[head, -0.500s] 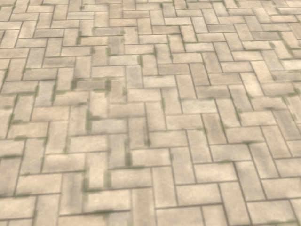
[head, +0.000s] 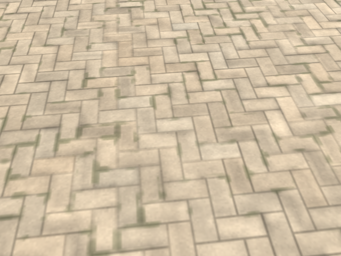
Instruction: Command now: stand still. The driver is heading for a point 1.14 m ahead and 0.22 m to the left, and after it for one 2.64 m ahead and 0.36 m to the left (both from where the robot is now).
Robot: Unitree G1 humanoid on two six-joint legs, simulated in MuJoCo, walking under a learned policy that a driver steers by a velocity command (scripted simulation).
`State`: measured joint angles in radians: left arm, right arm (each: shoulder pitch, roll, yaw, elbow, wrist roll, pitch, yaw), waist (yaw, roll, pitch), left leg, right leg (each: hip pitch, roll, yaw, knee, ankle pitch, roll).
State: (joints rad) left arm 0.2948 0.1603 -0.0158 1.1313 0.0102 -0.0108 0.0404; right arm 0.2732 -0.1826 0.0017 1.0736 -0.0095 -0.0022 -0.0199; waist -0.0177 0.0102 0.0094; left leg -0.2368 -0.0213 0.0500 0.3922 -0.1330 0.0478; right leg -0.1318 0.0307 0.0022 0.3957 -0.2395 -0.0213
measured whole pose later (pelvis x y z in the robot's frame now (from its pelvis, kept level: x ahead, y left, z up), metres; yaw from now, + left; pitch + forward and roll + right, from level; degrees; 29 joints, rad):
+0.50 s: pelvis +0.07 +0.01 -0.01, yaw +0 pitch +0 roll -1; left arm 0.45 0.18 0.04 1.16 0.02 -0.03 0.03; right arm 0.29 -0.17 -0.03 1.06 -0.02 -0.05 0.01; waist 0.02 -0.03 -0.01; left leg -0.32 0.00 0.08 0.64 -0.36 0.08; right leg -0.04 0.02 0.01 0.40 -0.36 -0.03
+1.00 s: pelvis +0.32 +0.03 -0.02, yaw +1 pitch +1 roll +0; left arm -0.02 0.17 0.03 0.91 0.02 -0.06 -0.01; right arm 0.52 -0.14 -0.01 1.14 -0.02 -0.10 -0.02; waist -0.05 0.00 0.07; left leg 0.16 -0.05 0.06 0.34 -0.46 0.06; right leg -0.48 0.03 -0.13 0.53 -0.11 -0.14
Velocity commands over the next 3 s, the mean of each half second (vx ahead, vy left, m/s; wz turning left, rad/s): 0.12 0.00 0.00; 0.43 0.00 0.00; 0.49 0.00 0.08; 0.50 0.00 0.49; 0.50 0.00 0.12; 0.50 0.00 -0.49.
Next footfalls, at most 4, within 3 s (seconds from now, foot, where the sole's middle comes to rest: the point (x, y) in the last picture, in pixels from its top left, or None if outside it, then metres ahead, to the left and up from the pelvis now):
1.00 right None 0.49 -0.03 -0.78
1.56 left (145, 201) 0.79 0.13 -0.78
2.10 right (161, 140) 1.14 0.06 -0.78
2.58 left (109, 126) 1.25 0.34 -0.78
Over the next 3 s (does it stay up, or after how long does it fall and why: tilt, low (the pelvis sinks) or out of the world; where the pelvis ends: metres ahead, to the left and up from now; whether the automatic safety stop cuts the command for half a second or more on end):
stays up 1.34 0.25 -0.01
